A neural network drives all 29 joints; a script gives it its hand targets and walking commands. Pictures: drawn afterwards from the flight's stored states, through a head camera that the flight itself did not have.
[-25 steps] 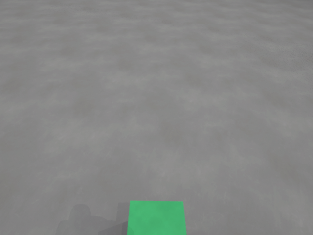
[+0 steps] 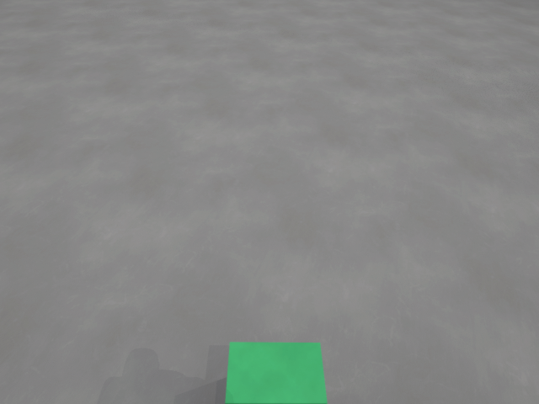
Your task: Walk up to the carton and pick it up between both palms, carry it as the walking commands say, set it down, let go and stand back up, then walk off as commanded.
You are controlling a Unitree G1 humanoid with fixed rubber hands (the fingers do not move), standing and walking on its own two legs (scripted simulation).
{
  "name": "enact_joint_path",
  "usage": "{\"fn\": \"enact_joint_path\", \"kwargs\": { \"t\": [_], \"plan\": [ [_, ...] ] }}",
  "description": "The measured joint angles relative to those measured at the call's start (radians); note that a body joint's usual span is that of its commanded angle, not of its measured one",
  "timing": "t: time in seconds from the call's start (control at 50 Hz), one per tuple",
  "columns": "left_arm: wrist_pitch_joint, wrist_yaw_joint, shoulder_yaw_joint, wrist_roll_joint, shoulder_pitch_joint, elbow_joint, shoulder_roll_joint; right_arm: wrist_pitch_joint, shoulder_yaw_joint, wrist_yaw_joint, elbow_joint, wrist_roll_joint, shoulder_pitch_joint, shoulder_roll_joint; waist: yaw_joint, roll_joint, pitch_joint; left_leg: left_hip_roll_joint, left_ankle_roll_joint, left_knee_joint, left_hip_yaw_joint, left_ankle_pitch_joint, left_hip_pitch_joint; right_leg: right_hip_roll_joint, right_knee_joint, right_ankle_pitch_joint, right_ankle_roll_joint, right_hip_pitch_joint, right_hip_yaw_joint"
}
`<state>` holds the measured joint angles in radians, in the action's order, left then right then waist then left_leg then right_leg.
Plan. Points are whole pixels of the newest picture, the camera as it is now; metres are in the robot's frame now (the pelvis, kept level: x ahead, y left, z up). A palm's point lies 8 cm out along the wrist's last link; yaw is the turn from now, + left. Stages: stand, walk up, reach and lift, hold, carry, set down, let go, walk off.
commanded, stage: walk up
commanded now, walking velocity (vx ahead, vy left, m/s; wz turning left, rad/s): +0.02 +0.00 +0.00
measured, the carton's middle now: (273, 386) +0.34 -0.03 -0.63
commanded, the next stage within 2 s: stand in 0.42 s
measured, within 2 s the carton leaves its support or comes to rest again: neither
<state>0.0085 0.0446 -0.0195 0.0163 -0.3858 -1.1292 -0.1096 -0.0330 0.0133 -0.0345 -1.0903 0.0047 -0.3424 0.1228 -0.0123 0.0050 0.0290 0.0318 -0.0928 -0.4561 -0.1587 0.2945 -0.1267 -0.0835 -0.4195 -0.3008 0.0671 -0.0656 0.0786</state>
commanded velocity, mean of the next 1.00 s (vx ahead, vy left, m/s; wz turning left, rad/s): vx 0.02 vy -0.01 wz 0.00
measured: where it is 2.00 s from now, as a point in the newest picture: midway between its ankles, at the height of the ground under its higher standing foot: outside the picture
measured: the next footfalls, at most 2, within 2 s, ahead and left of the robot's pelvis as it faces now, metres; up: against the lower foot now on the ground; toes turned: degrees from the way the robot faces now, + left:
none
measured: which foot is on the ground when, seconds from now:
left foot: down 0.00-1.00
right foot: down 0.00-1.00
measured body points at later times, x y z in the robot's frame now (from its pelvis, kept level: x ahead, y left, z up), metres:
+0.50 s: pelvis +0.01 +0.00 +0.00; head +0.01 +0.01 +0.45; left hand -0.03 +0.22 -0.16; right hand -0.01 -0.21 -0.16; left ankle -0.02 +0.05 -0.74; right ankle -0.05 -0.16 -0.74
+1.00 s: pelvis -0.05 -0.02 -0.04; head +0.03 +0.00 +0.40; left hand +0.11 +0.19 -0.18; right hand +0.11 -0.23 -0.17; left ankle -0.02 +0.05 -0.74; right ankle -0.04 -0.17 -0.74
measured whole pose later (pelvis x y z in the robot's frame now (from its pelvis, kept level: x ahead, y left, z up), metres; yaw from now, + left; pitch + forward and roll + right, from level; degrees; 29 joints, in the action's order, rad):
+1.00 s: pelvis -0.05 -0.02 -0.04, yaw +2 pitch +19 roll -1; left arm -0.49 0.00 0.06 0.04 -0.04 -0.62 -0.11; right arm 0.47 0.09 0.01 -0.58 -0.03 -0.09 0.10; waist 0.04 0.01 -0.18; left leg 0.00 -0.09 -0.80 -0.11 0.32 -0.81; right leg 0.00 -0.79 -0.37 0.04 -0.75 -0.05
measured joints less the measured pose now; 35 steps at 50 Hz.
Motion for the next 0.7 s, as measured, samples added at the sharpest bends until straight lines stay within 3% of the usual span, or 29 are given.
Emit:
{"fn": "enact_joint_path", "kwargs": {
  "t": [0.18,0.5,0.62,0.7],
  "plan": [
    [-0.008,-0.003,0.006,0.003,-0.015,0.008,-0.012,-0.001,-0.005,-0.003,0.010,-0.002,0.000,0.007,-0.010,-0.010,-0.012,0.003,-0.008,-0.016,-0.005,0.013,-0.008,-0.005,-0.017,-0.009,0.005,-0.010,-0.005],
    [-0.005,0.005,0.009,0.004,0.010,0.032,-0.022,-0.004,-0.004,-0.004,0.029,0.000,-0.021,0.000,0.010,0.007,0.003,0.002,-0.004,-0.033,0.002,0.024,-0.018,-0.006,-0.029,-0.023,0.006,-0.015,0.001],
    [-0.009,0.001,0.009,-0.004,0.020,0.044,-0.022,0.004,-0.005,-0.013,0.026,0.004,0.005,0.004,-0.001,-0.005,0.008,0.000,0.001,-0.030,0.000,0.022,-0.014,-0.004,-0.031,-0.022,0.003,-0.015,0.000],
    [-0.116,0.039,0.001,-0.043,0.134,0.200,-0.049,0.137,0.016,-0.018,0.159,-0.013,0.119,0.043,0.024,0.007,-0.077,-0.015,-0.001,-0.195,0.016,0.060,-0.266,0.014,-0.211,-0.084,-0.056,-0.266,-0.019]
  ]
}}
